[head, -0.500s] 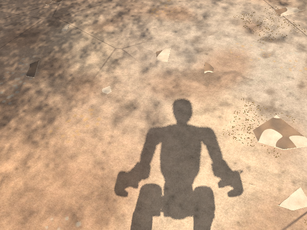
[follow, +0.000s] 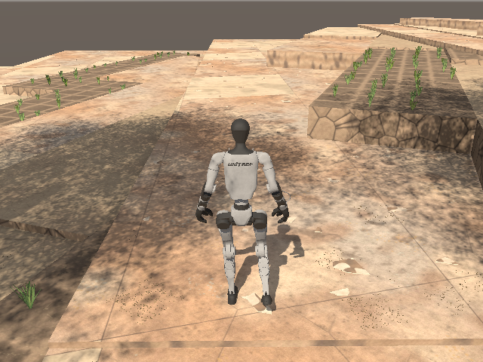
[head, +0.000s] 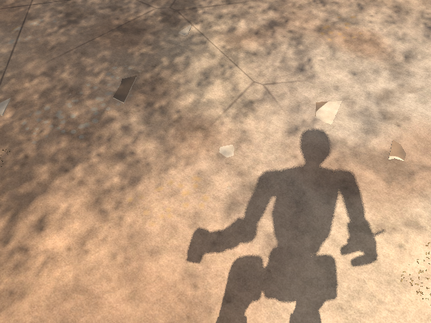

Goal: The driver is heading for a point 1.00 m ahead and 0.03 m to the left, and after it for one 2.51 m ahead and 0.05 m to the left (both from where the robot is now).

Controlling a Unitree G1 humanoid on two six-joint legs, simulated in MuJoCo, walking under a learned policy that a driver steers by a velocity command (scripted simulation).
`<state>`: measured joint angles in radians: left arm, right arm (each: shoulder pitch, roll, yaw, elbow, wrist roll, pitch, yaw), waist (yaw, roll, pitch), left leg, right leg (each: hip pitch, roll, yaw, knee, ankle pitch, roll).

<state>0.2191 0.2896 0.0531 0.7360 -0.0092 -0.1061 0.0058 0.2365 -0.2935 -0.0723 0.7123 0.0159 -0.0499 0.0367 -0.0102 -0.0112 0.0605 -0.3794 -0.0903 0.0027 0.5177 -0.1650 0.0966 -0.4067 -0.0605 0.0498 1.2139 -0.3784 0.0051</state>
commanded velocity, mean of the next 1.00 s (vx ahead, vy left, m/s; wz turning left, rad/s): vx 0.50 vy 0.00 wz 0.29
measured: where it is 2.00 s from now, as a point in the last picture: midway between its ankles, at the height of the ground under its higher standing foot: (190, 172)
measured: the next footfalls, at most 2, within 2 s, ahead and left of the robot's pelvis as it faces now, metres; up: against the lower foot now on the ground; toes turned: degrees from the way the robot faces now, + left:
right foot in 0.34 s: +0.40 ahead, -0.13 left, +0.00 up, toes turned +16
left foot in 0.84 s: +0.57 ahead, +0.20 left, +0.00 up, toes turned +20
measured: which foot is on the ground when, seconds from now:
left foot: down 0.00-0.36, up 0.38-0.82, down 0.84-1.00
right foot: up 0.00-0.32, down 0.34-0.86, up 0.88-1.00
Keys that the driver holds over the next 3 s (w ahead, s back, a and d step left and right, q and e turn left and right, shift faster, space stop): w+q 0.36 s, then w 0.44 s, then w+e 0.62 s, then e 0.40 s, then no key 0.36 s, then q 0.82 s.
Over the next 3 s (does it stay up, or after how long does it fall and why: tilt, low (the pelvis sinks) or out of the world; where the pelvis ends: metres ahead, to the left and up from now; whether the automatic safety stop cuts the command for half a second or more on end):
stays up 1.01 0.07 0.01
